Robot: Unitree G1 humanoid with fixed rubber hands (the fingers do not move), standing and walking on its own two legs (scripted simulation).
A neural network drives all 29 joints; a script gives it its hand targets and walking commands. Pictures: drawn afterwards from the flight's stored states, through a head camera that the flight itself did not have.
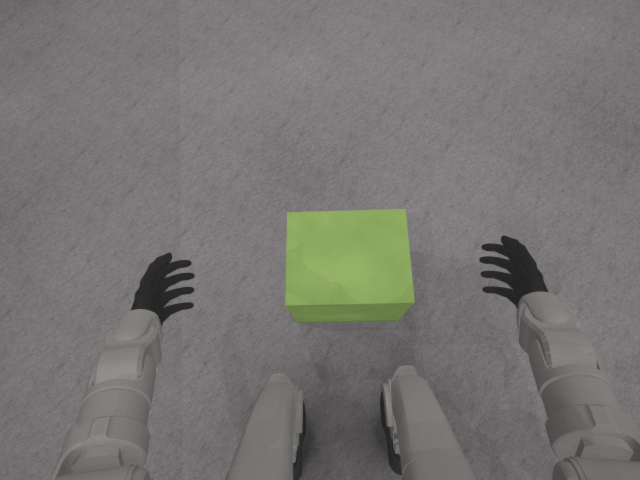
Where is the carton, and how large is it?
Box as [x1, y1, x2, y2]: [285, 209, 414, 322]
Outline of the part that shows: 405,209 287,212 285,305 297,322 397,320 414,302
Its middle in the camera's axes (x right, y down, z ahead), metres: +0.07 +0.09 +1.00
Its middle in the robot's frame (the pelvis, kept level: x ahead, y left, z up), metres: +0.48 -0.03 -0.55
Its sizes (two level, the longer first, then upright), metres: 0.280 0.222 0.269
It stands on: the floor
